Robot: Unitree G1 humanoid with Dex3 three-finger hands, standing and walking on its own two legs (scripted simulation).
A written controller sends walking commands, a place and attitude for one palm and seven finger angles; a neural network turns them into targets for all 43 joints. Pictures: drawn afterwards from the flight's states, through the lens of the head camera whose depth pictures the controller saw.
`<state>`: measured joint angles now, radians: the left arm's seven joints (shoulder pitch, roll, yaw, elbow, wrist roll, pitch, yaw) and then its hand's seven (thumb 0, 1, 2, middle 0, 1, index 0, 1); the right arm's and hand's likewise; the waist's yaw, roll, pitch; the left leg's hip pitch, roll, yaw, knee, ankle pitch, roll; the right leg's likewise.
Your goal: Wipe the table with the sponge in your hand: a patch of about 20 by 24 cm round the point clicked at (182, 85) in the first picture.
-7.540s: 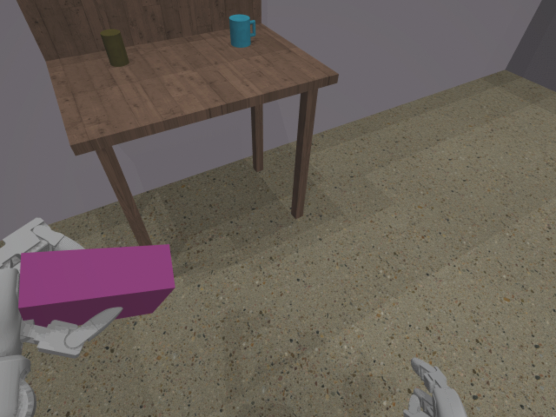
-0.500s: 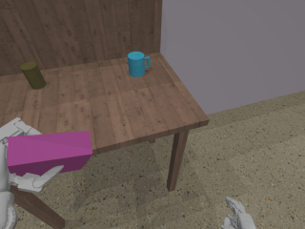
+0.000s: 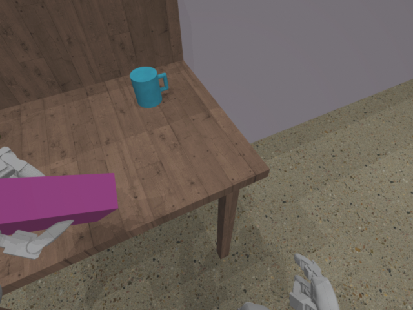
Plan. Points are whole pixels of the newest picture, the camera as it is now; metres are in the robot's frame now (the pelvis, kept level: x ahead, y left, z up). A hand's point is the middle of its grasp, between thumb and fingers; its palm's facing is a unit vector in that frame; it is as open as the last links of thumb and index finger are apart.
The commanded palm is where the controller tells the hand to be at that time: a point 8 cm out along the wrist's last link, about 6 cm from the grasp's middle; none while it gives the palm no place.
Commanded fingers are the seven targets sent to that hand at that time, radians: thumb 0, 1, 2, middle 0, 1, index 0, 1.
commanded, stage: shuffle to correct the standing spot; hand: left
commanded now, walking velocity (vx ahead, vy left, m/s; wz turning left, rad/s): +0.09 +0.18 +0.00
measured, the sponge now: (73, 202) +0.24 +0.20 +0.16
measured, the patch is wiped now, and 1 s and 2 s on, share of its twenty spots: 0.00 0.00 0.00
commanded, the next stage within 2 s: come to a stop and stand still in 0.18 s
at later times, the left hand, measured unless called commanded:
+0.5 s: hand (23, 158) +0.29 +0.28 +0.19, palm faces +0.42 -0.81 -0.41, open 9.1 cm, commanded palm +0.23 +0.31 +0.19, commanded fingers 0.00 0.10 1.30 -1.20 -1.60 -1.20 -1.60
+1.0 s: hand (23, 163) +0.30 +0.30 +0.17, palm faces +0.25 -0.89 -0.39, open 9.1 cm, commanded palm +0.24 +0.35 +0.19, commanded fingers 0.00 0.10 1.30 -1.20 -1.60 -1.20 -1.60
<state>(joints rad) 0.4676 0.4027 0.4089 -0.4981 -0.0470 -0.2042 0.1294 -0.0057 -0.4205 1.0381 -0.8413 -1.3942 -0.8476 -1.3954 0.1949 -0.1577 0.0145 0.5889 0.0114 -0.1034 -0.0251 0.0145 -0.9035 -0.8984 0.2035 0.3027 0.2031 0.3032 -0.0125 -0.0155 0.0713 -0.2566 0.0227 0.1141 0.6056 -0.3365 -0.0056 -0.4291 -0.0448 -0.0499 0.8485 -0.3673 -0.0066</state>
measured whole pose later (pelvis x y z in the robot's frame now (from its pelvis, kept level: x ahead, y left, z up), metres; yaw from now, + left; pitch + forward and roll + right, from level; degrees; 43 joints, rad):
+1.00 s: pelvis +0.07 +0.07 +0.02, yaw -2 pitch -1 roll -1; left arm 0.46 0.42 0.33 -0.49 -0.03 -0.25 0.08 -0.01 -0.42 1.04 -0.84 -1.40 -0.85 -1.40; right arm 0.24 -0.22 -0.02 0.59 0.01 -0.16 -0.03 0.02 -0.90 -0.90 0.20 0.30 0.20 0.30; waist -0.01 -0.07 0.06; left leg -0.29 0.01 0.06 0.47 -0.18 0.03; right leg -0.21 0.00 0.00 0.45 -0.23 0.01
